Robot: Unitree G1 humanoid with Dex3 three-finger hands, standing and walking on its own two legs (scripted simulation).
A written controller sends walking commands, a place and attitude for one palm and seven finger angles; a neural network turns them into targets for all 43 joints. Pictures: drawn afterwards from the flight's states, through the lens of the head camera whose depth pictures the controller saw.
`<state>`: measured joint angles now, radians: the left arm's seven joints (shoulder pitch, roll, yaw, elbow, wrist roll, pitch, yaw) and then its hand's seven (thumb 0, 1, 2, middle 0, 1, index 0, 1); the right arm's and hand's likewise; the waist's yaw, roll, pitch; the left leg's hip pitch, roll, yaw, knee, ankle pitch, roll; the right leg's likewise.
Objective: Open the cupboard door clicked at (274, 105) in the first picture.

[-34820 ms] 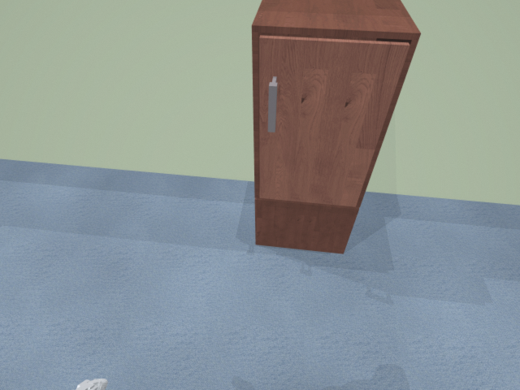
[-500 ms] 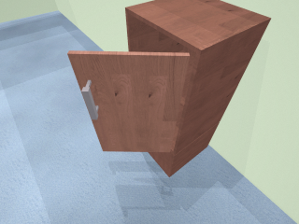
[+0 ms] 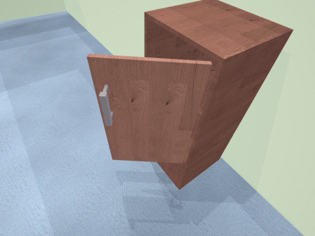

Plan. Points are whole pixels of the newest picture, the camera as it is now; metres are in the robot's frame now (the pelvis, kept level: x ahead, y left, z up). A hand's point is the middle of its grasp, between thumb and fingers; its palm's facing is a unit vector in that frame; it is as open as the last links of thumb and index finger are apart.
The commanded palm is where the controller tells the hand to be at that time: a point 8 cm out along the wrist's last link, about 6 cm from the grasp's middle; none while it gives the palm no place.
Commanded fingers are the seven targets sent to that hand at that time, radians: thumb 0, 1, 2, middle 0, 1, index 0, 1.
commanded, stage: look again from close up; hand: left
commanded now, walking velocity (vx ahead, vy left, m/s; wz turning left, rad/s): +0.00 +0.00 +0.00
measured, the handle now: (107, 106) +0.51 +0.21 +0.01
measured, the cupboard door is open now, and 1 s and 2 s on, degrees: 52 52 52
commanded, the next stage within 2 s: raise the hand with hooked fingers in 0.32 s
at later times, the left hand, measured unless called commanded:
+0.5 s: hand out of the picture +0.06 +0.22 -0.14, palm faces +0.16 -0.96 -0.20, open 7.4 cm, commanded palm +0.08 +0.26 -0.07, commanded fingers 0.00 0.78 0.85 -0.21 -0.38 -0.21 -0.38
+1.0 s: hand out of the picture +0.12 +0.22 -0.03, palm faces +0.18 -0.98 -0.08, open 9.5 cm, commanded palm +0.12 +0.27 -0.04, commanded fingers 0.00 0.20 0.60 -0.25 -0.75 -0.25 -0.75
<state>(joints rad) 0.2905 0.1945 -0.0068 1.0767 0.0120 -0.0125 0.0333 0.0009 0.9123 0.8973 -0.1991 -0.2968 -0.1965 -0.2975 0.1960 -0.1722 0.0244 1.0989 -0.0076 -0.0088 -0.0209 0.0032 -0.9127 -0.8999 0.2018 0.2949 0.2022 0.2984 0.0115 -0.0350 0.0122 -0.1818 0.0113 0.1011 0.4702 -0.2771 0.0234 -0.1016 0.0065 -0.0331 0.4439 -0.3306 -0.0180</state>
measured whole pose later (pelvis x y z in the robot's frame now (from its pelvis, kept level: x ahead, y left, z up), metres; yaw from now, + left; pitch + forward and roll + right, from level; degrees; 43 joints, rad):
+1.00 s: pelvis -0.06 -0.02 -0.09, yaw +5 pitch +12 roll -3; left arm 0.40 0.25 0.22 0.04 -0.30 -0.57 -0.28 0.01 0.43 0.69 -0.23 -0.60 -0.23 -0.61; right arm 0.18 -0.27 0.00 0.56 0.02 -0.24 -0.06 0.01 -0.91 -0.90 0.20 0.30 0.20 0.30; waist 0.04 0.00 -0.12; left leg -0.91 0.03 -0.03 1.16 -0.47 0.01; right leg -0.79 0.02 -0.15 1.12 -0.55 -0.07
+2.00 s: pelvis -0.05 +0.02 -0.05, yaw +3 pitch +9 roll -3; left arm -0.03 0.42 0.41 0.37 -0.35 -0.29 -0.47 -0.01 -0.49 0.30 -0.30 -1.19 -0.30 -1.19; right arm 0.28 -0.27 0.06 0.57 0.05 -0.19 -0.08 0.01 -0.91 -0.90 0.21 0.30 0.21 0.30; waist 0.00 0.02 -0.08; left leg -0.69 0.01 0.03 0.92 -0.39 0.06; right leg -0.58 0.01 -0.09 0.85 -0.43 -0.01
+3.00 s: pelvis -0.04 +0.00 -0.04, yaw +3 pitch +12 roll -2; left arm -0.24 0.45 0.42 0.61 -0.32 -0.28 -0.50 -0.02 -0.49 0.30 -0.30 -1.20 -0.30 -1.20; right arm 0.29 -0.29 0.04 0.60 0.05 -0.15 -0.08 0.01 -0.91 -0.90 0.21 0.30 0.21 0.30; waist -0.04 0.02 -0.09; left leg -0.71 0.02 0.04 0.89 -0.39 0.04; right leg -0.62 0.02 -0.08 0.86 -0.44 -0.03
